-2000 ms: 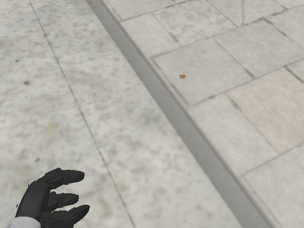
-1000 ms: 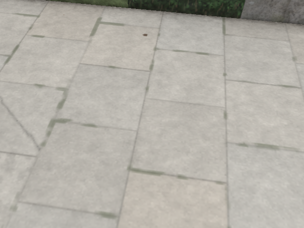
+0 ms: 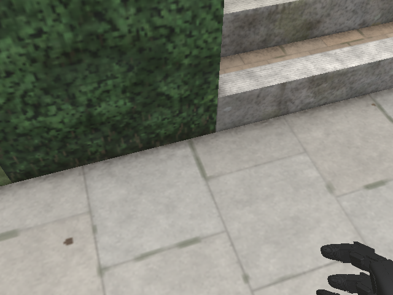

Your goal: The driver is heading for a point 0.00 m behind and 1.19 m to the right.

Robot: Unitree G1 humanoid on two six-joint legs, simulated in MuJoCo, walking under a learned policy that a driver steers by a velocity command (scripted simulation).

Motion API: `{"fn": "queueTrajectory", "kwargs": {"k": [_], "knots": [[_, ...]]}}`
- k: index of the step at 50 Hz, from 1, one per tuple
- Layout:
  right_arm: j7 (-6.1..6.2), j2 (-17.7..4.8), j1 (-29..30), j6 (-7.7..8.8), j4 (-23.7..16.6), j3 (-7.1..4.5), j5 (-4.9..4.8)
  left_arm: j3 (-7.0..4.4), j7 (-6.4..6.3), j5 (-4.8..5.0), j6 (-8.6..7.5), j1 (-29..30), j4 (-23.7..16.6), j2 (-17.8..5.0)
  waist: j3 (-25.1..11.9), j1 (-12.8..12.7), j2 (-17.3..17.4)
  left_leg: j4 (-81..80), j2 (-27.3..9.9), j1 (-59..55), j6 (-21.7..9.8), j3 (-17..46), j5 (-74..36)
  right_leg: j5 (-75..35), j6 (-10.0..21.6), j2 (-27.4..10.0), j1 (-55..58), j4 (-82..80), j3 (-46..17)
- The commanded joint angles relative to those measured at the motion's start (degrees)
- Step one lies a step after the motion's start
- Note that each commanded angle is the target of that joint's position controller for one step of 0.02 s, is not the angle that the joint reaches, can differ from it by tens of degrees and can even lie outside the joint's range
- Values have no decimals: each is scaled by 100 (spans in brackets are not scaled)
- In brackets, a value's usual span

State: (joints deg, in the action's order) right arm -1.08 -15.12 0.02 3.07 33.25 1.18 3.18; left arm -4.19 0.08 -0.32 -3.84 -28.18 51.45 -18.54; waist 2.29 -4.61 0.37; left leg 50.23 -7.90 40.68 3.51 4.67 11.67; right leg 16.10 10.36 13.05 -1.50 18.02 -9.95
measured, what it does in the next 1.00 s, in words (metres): walks ahead, turning right: left foot, then right foot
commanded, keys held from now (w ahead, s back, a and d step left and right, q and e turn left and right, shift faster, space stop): w+e+shift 1.00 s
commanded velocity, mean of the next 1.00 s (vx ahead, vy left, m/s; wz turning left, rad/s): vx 1.00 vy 0.00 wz -0.98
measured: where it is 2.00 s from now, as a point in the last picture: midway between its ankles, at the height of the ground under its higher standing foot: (363, 145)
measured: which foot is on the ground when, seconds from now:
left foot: up 0.00-0.12, down 0.14-0.58, up 0.60-0.98, down 1.00-1.00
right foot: down 0.00-0.14, up 0.16-0.56, down 0.58-1.00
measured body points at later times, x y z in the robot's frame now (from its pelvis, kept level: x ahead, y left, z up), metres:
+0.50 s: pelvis +0.48 +0.00 -0.02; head +0.51 -0.02 +0.43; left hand +0.85 +0.05 -0.04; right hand +0.26 -0.20 -0.14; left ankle +0.33 +0.19 -0.73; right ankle +0.64 -0.16 -0.68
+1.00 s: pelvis +0.91 -0.26 -0.03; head +0.94 -0.29 +0.42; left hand +1.14 -0.03 -0.14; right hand +0.90 -0.61 -0.07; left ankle +1.13 -0.29 -0.74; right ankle +0.70 -0.13 -0.72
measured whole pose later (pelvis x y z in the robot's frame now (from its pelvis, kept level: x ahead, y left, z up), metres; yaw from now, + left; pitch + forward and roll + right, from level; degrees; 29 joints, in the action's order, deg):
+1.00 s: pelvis +0.91 -0.26 -0.03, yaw -57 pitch +3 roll +0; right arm 0.8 -16.6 1.5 3.8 32.2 0.0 1.4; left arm -5.1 1.2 -0.5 -4.1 -28.1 49.0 -20.7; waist 1.7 -7.2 0.6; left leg 30.6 -2.9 31.4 1.5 4.2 4.7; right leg 27.2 9.2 10.7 4.4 31.7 -18.6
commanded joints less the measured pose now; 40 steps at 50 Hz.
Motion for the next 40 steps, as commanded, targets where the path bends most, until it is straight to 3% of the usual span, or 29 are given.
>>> {"fn": "queueTrajectory", "kwargs": {"k": [1, 4, 5, 6, 7, 8, 9, 10, 11, 12, 14, 15, 17, 20, 21, 23, 24, 25, 27, 28, 29, 30, 31, 32, 33, 34, 36, 37, 40], "knots": [[-16, -406, 259, 18, -408, -74, -127, -244, 69, 87, -195, 554, -531, -934, 202, 200, -90, -1179, 491, -1982, -56, -598, -1638, -2782, 506, -1157, -1901, -937, -1210], [75, -732, 19, 32, -383, -200, -147, -299, 36, 88, -153, 401, -457, -1080, -172, 235, -184, -1874, 807, -2622, -242, -519, -1407, -4296, 158, -1241, -907, -25, -1327], [142, -982, -545, 56, -230, -310, -157, -332, 27, 46, -139, 438, -456, -1234, -602, 509, -176, -1875, 954, -3260, -298, -489, -978, -4957, 6, -1220, -679, 841, -1317], [224, -1192, -1569, 88, 11, -432, -178, -367, 41, 12, -142, 724, -509, -1416, -1076, 1169, -181, -1939, 871, -4355, -340, -449, -655, -4934, -138, -1122, -956, 2133, -1238], [341, -1554, -2838, 104, 297, -603, -104, -288, 55, -38, -201, 1032, -626, -1135, -1657, 1782, -75, -1666, 293, -5721, -446, -28, 298, -4056, -236, -883, -1754, 3751, -1007], [431, -1943, -3468, 121, 446, -709, 108, -30, -4, -5, -230, 923, -861, -83, -2093, 1615, 1467, -2133, -1425, -6905, -638, 1956, 1989, 1216, -296, -341, -3269, 5698, -450], [350, -2058, -2694, 88, 347, -777, 90, 67, -44, 136, -183, 382, -1117, -261, -2528, 923, 2549, -3317, -2142, -6733, -1112, 4799, 2880, 1139, -312, -489, -4151, 6491, -4], [311, -1282, -1890, 84, 147, -651, 63, 42, -63, -95, -75, 1013, -948, -641, -1483, 929, 1209, -3642, -1772, -5708, -1141, 4083, 3696, 404, -313, -1040, -4391, 6471, 201], [290, -933, -1631, 84, 218, -569, 25, 18, 33, -177, -7, 1374, -972, -671, -814, 874, 519, -3583, -1494, -4922, -1113, 2957, 2961, 12, -361, -1286, -4299, 6150, 382], [251, -807, -1693, 83, 381, -542, 96, -8, 145, -213, 50, 1620, -975, -663, -539, 873, 50, -3624, -1260, -4447, -1044, 2159, 2023, 5, -403, -1445, -4162, 5951, 431], [210, -682, -2077, 205, 855, -508, -13, 85, 332, -250, 208, 1898, -1241, -267, -75, 700, 306, -3820, -1030, -3914, -899, 1038, 846, -58, -432, -1776, -4173, 5658, 438], [152, -543, -2213, 275, 1049, -477, -123, 136, 379, -249, 277, 2137, -1381, -103, 23, 680, 315, -3899, -895, -3908, -745, 502, 213, -169, -407, -1857, -4309, 5586, 492], [55, -334, -2281, 372, 1236, -431, -208, 243, 472, -260, 341, 2449, -1693, 59, 19, 543, 444, -3933, -893, -3867, -707, -265, -1143, -512, -337, -1914, -4484, 5298, 624], [44, -494, -2174, 412, 1372, -458, -178, 311, 565, -236, 323, 3114, -2066, 25, 361, 439, 435, -4291, -617, -3599, -568, -1350, -2026, -1209, -282, -1802, -4365, 4183, 1047], [58, -466, -2380, 412, 1486, -450, -171, 326, 602, -282, 309, 3574, -2173, -9, 600, 592, 154, -4589, -449, -3511, -453, -1608, -2261, -1525, -226, -1666, -4235, 3572, 1380], [90, -708, -2556, 352, 1570, -516, -162, 364, 642, -201, 288, 3719, -2190, 74, 676, 548, 252, -4637, -275, -3584, -324, -2079, -3375, -1674, -60, -1390, -3538, 2801, 1893], [109, -785, -2718, 320, 1584, -515, -156, 344, 629, -183, 270, 3630, -2118, 23, 505, 450, 323, -4383, -317, -3791, -319, -2164, -4938, -1714, 38, -1123, -3087, 2727, 2097], [141, -1048, -2717, 291, 1519, -579, -176, 294, 575, -173, 259, 3333, -1998, -112, 332, 243, 464, -3818, -387, -4027, -276, -2210, -6240, -1545, 80, -897, -2753, 2676, 2211], [309, -1417, -2542, 155, 1409, -645, -190, 145, 433, -222, 222, 2085, -1627, -460, -329, -503, 594, -1943, -672, -4046, -257, -2123, -7622, -1052, 239, -535, -1360, 2647, 2195], [349, -1498, -2197, 100, 1263, -653, -184, 2, 337, -232, 222, 868, -1264, -687, -790, -1035, 658, -470, -815, -3526, -324, -1943, -7601, -902, 456, -540, -68, 2479, 1833], [319, -1409, -2051, 23, 1184, -659, -108, -178, 185, -146, 187, 116, -921, -889, -1068, -1181, 216, 1452, -468, -2509, -344, -1914, -4788, -794, 634, -692, 1287, 1781, 1252], [226, -813, -2077, 3, 861, -534, 20, -308, 65, -3, 261, 609, -947, -1304, -845, -390, -1019, 3657, 550, -860, -251, -1820, 1431, -1202, 782, -1760, 1834, 1895, -534], [225, -865, -2185, 82, 143, -501, -224, -373, 43, -217, 381, 538, -1310, -1783, -2170, -195, -1121, 5046, 871, 813, -83, -555, 1921, -741, 2003, -2768, 3438, 918, -3247], [210, -1007, -1621, 223, 50, -456, -193, -399, -51, -166, 417, 335, -1285, -1580, -1956, -353, -84, 4585, 563, 1130, -152, -42, 1330, 77, 1731, -2743, 2990, 22, -3650], [210, -974, -1498, 273, 68, -416, -171, -363, -84, -111, 359, 607, -1144, -1336, -965, -46, 318, 3856, 313, 1044, -185, -29, 1059, 85, 1508, -2563, 1903, -294, -3204], [195, -881, -1417, 253, 141, -386, -67, -303, -87, -107, 284, 850, -1087, -1132, -449, 301, 619, 3326, 168, 684, -154, -64, 1101, -357, 1327, -2288, 913, -409, -2713], [184, -869, -1665, 19, 277, -370, 108, -151, -105, -21, 88, 1102, -1096, -774, -93, 745, 625, 2683, -63, -174, 4, -16, 1196, -862, 1204, -1848, -587, -554, -1981], [156, -820, -1601, -70, 229, -357, 119, -108, -98, 24, 6, 1139, -1057, -726, 69, 846, 478, 2129, -119, -415, 101, -77, 1314, -836, 1189, -1652, -1161, -646, -1745], [101, -510, -271, -96, -265, -253, -26, -109, -28, -29, -144, 939, -935, -786, 598, 594, 256, 581, -22, -755, 220, -363, 352, -1152, 1006, -1223, -2170, -1034, -1408]]}}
